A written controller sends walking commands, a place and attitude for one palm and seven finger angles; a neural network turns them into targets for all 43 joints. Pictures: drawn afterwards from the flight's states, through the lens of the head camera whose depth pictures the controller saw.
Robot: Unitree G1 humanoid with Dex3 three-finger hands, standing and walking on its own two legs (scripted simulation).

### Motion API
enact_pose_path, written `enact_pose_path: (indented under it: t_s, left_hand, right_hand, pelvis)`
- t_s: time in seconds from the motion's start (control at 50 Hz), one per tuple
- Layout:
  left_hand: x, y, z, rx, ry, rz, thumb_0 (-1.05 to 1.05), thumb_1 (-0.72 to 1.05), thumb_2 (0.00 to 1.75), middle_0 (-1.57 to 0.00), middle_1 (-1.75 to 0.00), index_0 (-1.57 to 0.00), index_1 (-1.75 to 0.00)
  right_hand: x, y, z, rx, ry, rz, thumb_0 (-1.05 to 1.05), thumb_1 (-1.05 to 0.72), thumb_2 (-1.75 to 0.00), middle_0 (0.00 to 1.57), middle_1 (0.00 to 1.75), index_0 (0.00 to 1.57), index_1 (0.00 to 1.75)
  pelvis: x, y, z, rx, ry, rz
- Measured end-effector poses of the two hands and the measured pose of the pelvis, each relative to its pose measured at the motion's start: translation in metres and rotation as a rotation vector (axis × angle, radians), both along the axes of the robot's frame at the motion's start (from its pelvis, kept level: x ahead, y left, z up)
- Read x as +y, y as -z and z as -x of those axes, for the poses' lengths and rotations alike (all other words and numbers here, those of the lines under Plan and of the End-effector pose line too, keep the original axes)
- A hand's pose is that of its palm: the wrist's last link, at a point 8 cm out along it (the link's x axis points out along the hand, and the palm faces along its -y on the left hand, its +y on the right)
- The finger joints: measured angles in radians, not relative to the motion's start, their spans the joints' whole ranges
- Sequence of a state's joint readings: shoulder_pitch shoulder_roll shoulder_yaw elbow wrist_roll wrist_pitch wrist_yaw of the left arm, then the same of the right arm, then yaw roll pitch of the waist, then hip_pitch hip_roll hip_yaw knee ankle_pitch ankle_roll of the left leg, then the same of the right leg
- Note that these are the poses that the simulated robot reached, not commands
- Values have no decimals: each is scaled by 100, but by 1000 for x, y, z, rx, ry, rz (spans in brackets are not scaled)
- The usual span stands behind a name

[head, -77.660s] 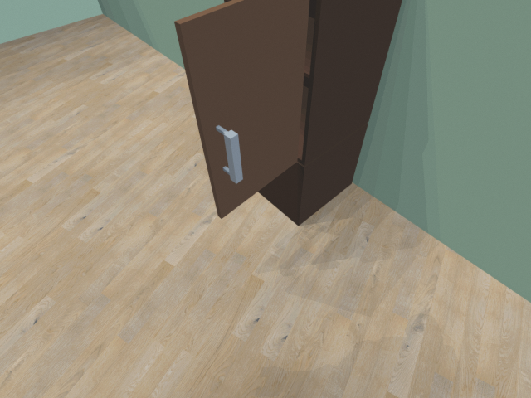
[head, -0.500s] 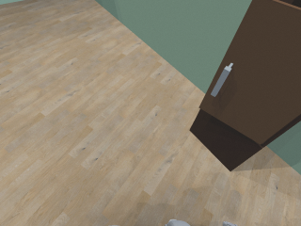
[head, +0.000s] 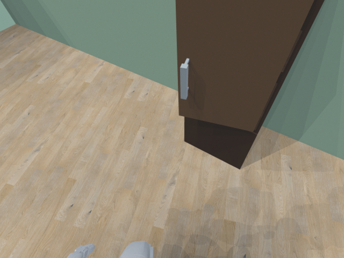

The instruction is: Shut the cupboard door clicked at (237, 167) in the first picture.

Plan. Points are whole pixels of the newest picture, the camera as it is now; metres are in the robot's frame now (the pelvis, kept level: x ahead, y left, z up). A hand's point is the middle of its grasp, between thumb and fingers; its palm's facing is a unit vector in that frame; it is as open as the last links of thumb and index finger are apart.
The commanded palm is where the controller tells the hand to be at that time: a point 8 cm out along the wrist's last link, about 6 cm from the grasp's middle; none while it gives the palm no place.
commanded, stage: turn to face it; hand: left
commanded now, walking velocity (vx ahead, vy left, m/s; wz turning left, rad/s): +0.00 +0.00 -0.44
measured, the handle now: (185, 79) +0.74 -0.01 -0.08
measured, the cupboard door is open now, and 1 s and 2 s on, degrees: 15 15 15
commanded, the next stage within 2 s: take the last steps up to it in 0.40 s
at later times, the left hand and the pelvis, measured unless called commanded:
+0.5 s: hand out of the picture +0.13 +0.25 -0.17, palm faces -0.16 -0.96 -0.21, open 7.4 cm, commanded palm none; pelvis +0.02 +0.05 +0.01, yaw -12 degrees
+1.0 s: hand out of the picture +0.13 +0.17 -0.18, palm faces -0.23 -0.96 -0.17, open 7.3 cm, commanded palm none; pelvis +0.11 -0.01 +0.00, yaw -15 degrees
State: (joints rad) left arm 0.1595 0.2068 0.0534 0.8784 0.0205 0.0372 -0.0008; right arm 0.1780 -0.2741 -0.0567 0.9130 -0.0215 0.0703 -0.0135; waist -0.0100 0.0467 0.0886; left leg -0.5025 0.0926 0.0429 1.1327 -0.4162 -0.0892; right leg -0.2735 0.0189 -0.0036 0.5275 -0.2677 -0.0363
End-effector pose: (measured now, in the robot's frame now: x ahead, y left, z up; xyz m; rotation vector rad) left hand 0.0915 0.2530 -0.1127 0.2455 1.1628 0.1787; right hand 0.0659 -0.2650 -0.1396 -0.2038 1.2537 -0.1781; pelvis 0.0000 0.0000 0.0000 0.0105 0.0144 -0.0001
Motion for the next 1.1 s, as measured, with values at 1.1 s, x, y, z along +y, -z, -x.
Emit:
enact_pose_path:
  t_s: [1.1]
  left_hand:
    - [-30,55,-64,365,158,93,0,91,90,-20,-30,-20,-30]
  right_hand:
    - [20,6,-64,-35,253,-13,0,-91,-90,20,30,20,30]
  pelvis:
    - [-3,19,-147,-19,284,22]
